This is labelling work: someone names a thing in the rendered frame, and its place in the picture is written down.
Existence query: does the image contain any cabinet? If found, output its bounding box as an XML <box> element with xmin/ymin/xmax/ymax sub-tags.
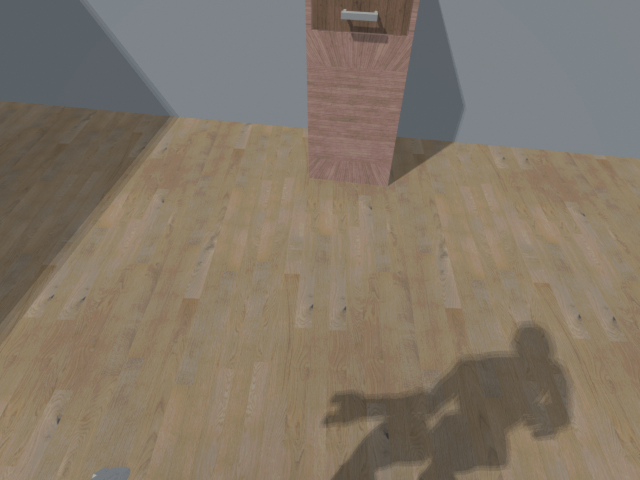
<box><xmin>305</xmin><ymin>0</ymin><xmax>420</xmax><ymax>186</ymax></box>

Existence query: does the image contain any drawer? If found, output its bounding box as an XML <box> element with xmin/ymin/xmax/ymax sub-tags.
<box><xmin>312</xmin><ymin>0</ymin><xmax>412</xmax><ymax>35</ymax></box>

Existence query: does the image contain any handle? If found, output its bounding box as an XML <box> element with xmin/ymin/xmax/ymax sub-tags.
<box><xmin>341</xmin><ymin>9</ymin><xmax>378</xmax><ymax>21</ymax></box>

